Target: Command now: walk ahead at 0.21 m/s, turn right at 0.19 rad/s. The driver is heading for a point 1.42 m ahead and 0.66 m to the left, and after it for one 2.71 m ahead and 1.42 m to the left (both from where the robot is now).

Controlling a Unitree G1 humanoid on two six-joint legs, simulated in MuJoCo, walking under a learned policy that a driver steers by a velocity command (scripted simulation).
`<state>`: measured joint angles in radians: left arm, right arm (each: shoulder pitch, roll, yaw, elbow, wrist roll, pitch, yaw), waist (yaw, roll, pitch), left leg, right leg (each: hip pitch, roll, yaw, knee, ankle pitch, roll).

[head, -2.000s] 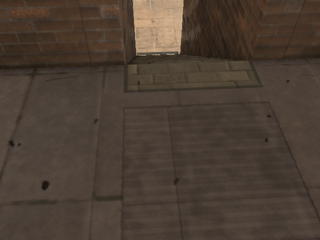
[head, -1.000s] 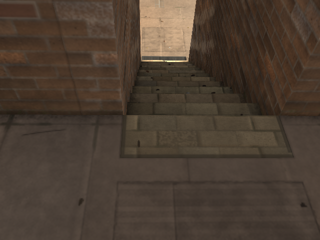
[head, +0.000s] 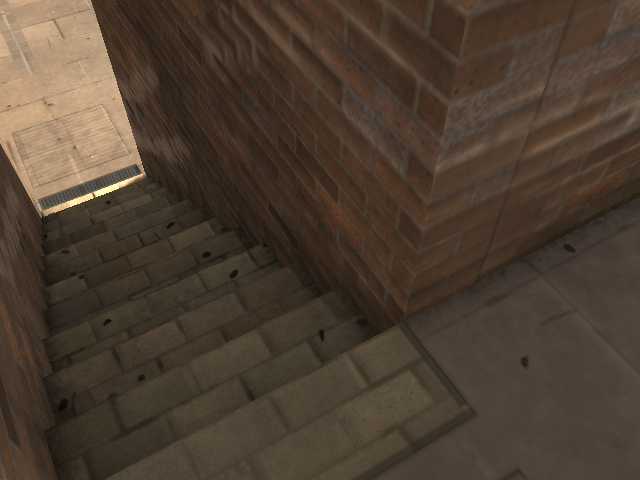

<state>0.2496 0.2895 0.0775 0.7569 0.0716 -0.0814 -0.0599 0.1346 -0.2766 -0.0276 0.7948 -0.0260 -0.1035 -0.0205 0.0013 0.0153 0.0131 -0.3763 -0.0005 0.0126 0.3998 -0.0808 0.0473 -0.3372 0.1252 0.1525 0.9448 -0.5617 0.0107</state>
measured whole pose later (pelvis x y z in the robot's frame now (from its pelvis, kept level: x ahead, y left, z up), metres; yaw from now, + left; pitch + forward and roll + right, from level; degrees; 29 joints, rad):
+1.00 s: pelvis +0.41 +0.15 -0.01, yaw +29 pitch +4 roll +2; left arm 0.16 0.25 -0.04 0.72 0.09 -0.07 0.00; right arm 0.41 -0.21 -0.01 0.90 -0.10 -0.15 0.03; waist -0.07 -0.03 -0.05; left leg -0.35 -0.17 -0.07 0.55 -0.26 0.11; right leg -0.78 -0.13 0.07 0.99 -0.13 0.03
